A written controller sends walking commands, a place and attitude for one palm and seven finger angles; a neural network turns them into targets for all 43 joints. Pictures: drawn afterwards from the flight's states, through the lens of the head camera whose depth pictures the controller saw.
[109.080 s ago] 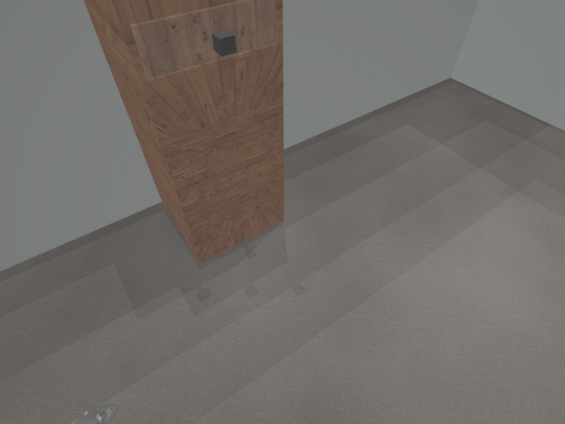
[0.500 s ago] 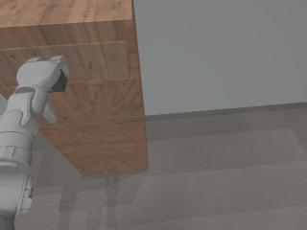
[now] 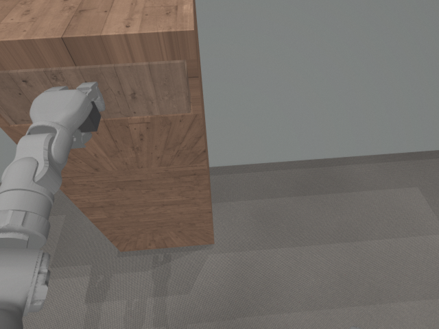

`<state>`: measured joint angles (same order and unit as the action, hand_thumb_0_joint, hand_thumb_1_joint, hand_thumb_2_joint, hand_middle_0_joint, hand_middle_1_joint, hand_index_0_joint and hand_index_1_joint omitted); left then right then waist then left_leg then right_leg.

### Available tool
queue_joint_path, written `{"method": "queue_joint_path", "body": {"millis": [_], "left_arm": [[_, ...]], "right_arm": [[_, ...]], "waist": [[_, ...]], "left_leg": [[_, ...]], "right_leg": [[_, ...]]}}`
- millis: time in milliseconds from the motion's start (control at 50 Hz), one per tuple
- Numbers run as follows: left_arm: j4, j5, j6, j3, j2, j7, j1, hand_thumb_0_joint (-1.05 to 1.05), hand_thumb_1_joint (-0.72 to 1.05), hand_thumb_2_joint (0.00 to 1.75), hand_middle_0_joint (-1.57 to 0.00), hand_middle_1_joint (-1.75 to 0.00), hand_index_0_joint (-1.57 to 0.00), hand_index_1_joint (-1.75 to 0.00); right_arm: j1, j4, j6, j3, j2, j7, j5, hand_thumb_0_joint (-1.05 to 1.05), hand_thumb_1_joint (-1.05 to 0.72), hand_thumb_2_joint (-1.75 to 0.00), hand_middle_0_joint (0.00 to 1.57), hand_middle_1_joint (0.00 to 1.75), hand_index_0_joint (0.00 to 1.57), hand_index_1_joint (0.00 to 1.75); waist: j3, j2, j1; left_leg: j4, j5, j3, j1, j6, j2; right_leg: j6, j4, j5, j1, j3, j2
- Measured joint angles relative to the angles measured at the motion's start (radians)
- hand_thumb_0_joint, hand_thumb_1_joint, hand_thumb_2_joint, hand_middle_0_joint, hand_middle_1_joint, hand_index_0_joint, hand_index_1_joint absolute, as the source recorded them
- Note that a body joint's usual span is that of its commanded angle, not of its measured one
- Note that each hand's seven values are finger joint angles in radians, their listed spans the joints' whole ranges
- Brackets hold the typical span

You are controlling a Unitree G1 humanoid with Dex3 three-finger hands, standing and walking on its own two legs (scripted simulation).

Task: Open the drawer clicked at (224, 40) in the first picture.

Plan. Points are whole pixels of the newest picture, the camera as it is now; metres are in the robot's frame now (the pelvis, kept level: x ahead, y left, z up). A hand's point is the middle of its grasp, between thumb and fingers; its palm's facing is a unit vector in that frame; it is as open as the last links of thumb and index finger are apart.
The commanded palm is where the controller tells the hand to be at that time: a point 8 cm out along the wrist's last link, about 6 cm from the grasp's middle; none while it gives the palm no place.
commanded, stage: close the thumb around the handle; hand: left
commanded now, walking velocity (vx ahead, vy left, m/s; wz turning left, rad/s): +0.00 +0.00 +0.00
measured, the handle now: (85, 109) +0.48 +0.27 +0.13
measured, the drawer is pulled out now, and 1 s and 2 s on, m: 0.00 0.09 0.20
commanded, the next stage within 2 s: pull the drawer open in 0.18 s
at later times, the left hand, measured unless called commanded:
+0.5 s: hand (76, 137) +0.43 +0.28 +0.11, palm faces +0.00 -0.03 -1.00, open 8.1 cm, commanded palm +0.39 +0.28 +0.18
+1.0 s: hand (65, 170) +0.35 +0.27 +0.11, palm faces +0.02 -0.03 -1.00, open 7.9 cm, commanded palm +0.32 +0.27 +0.18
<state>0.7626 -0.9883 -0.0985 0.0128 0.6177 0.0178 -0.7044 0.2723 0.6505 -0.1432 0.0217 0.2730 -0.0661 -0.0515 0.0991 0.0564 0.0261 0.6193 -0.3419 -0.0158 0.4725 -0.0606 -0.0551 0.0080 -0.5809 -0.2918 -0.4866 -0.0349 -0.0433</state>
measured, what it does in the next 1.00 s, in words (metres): stands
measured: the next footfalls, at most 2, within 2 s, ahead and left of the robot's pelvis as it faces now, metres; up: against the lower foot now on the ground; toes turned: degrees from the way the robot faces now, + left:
none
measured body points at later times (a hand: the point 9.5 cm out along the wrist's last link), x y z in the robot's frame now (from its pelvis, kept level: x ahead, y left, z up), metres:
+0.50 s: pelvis +0.00 +0.00 +0.00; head +0.05 -0.02 +0.45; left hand +0.42 +0.28 +0.17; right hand +0.09 -0.27 -0.13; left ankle -0.03 +0.08 -0.73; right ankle -0.01 -0.12 -0.73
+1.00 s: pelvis -0.01 -0.01 +0.01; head +0.02 -0.03 +0.45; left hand +0.34 +0.27 +0.17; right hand +0.18 -0.24 -0.10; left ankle -0.03 +0.08 -0.73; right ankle -0.01 -0.12 -0.73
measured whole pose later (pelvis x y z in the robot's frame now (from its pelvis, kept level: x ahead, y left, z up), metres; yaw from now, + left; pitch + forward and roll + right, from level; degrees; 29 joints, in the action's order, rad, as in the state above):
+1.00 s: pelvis -0.01 -0.01 +0.01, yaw +1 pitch +6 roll -1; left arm 0.33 -0.92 -0.01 -0.02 0.57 0.00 -0.35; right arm 0.14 0.63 -0.12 0.00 0.26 -0.07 -0.05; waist 0.07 0.07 -0.04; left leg 0.56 -0.31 -0.03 0.35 -0.05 -0.06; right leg 0.02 -0.54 -0.28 -0.37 -0.02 -0.03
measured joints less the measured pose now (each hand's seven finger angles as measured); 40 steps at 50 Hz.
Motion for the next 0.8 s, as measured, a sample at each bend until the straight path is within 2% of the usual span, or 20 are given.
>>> {"method": "queue_joint_path", "body": {"millis": [60, 320, 460, 680, 800], "left_arm": [[-0.001, 0.000, -0.008, 0.010, -0.001, 0.003, 0.002, 0.01, 0.40, 0.70, -0.40, -1.32, -0.27, -1.30], [-0.001, -0.005, -0.015, 0.027, 0.010, 0.014, 0.021, 0.00, 0.39, 0.71, -0.41, -1.35, -0.26, -1.34], [-0.109, 0.018, 0.005, 0.059, 0.010, 0.001, 0.126, 0.01, 0.39, 0.71, -0.41, -1.35, -0.27, -1.34], [-0.354, 0.065, 0.064, 0.045, -0.029, -0.008, 0.319, 0.02, 0.38, 0.72, -0.42, -1.35, -0.31, -1.35], [-0.405, 0.073, 0.079, 0.003, -0.045, -0.011, 0.344, 0.02, 0.38, 0.73, -0.42, -1.35, -0.32, -1.35]], "right_arm": [[-0.002, 0.001, 0.000, 0.000, -0.001, -0.002, 0.001, 0.00, -0.91, -0.89, 0.20, 0.30, 0.20, 0.30], [-0.001, 0.006, 0.001, 0.005, -0.001, -0.002, 0.004, 0.01, -0.91, -0.89, 0.20, 0.30, 0.20, 0.30], [0.002, -0.011, -0.005, 0.011, 0.003, 0.006, 0.002, 0.01, -0.91, -0.89, 0.20, 0.30, 0.20, 0.30], [-0.039, -0.023, 0.002, 0.012, 0.006, 0.018, 0.000, 0.01, -0.91, -0.89, 0.20, 0.30, 0.20, 0.30], [-0.088, -0.020, 0.012, -0.005, 0.000, 0.008, -0.001, 0.01, -0.91, -0.89, 0.20, 0.30, 0.20, 0.30]], "waist": [[-0.003, -0.002, 0.000], [0.001, 0.002, 0.005], [0.006, 0.010, 0.006], [0.005, 0.022, -0.024], [-0.008, 0.017, -0.049]], "left_leg": [[0.002, 0.000, -0.002, 0.002, 0.001, 0.001], [0.001, -0.001, 0.000, 0.004, 0.006, 0.007], [-0.017, 0.000, 0.014, -0.020, 0.005, 0.012], [-0.036, 0.002, 0.011, -0.071, 0.001, 0.004], [-0.042, 0.010, -0.004, -0.095, 0.003, -0.003]], "right_leg": [[0.002, -0.002, 0.000, -0.001, 0.002, -0.001], [0.006, 0.000, 0.002, -0.005, 0.001, -0.007], [0.005, 0.015, 0.006, 0.014, -0.014, -0.011], [0.000, 0.027, 0.001, 0.063, -0.012, -0.003], [0.003, 0.030, 0.002, 0.091, 0.002, 0.004]]}}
